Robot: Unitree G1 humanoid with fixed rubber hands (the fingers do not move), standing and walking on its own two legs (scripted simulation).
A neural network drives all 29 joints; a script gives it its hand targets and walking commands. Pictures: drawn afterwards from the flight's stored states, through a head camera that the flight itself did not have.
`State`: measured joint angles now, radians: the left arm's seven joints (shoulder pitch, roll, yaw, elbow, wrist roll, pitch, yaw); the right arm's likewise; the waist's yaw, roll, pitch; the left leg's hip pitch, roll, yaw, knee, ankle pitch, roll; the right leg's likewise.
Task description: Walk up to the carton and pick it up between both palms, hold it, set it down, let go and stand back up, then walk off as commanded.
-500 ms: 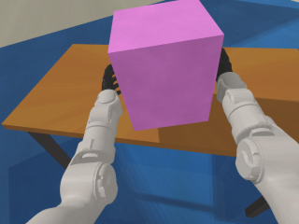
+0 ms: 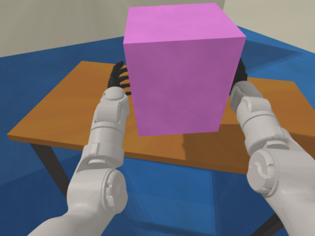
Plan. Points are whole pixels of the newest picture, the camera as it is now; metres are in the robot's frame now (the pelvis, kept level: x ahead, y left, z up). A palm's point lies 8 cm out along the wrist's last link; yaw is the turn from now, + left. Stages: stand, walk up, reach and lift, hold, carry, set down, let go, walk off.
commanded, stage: reach and lift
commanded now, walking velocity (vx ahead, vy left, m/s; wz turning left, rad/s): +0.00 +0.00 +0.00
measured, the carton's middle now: (175, 72) +0.46 -0.02 +0.24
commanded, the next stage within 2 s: hold in 1.74 s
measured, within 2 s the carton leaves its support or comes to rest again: neither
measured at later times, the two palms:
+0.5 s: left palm (100, 85) +0.41 +0.16 +0.23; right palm (228, 77) +0.42 -0.14 +0.25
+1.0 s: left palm (100, 77) +0.40 +0.15 +0.26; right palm (237, 71) +0.40 -0.15 +0.28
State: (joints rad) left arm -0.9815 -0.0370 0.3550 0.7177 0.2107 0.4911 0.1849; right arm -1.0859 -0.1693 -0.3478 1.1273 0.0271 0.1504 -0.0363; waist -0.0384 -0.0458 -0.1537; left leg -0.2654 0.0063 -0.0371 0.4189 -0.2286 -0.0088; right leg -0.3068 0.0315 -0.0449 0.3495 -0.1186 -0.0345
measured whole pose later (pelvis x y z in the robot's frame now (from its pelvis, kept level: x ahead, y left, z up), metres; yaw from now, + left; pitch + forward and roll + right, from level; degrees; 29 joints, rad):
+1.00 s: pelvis +0.00 +0.03 +0.00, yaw -1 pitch +1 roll -3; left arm -1.01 0.04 0.30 0.61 0.11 0.78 0.16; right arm -1.15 -0.23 -0.08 0.96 0.30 0.53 -0.18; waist -0.05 0.05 -0.18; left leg -0.24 0.00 -0.03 0.51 -0.29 0.03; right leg -0.24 0.03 -0.02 0.34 -0.12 0.01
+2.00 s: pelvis +0.00 +0.01 +0.00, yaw +0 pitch -1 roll -2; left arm -0.97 0.08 0.36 0.52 0.12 0.88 0.08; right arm -1.15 -0.21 0.02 0.83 0.38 0.70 -0.30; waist -0.06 0.09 -0.21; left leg -0.19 0.01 -0.06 0.49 -0.28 0.01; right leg -0.19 0.05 -0.02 0.33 -0.13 -0.02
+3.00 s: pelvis +0.00 +0.00 +0.00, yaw +1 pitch +0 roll -2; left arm -1.04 0.11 0.41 0.60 0.13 0.88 0.05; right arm -1.21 -0.19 -0.01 0.87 0.36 0.73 -0.32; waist -0.04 0.08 -0.24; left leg -0.20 0.01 -0.09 0.48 -0.27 -0.01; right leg -0.20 0.07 -0.02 0.33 -0.13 -0.03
